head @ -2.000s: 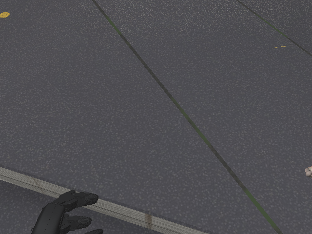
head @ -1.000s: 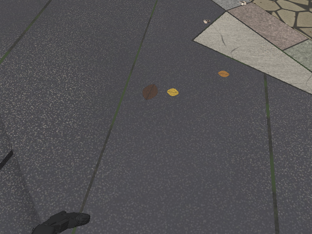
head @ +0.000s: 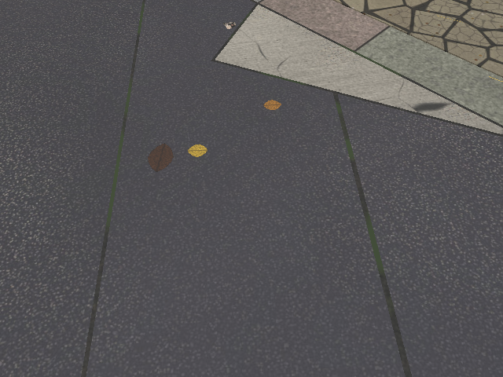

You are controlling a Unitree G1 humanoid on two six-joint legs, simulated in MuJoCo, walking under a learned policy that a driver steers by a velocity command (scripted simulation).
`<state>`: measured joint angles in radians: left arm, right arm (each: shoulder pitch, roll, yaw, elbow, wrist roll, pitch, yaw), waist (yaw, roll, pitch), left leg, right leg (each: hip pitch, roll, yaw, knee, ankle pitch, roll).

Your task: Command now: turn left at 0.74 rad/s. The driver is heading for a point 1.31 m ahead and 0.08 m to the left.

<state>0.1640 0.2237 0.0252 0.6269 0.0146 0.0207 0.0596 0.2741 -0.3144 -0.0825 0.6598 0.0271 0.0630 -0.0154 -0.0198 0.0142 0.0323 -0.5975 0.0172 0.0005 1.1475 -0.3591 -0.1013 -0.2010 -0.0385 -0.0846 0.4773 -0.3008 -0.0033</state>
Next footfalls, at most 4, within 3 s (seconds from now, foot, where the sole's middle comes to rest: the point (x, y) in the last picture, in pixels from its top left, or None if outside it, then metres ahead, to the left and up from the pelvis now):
0.18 left None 0.06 0.14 -0.77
0.78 right None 0.06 -0.10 -0.77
1.56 left None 0.35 0.16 -0.77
2.04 right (198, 250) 0.85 0.19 -0.77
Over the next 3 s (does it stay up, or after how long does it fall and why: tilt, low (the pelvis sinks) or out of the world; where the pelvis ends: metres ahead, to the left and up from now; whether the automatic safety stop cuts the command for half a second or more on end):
stays up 1.44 0.19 -0.01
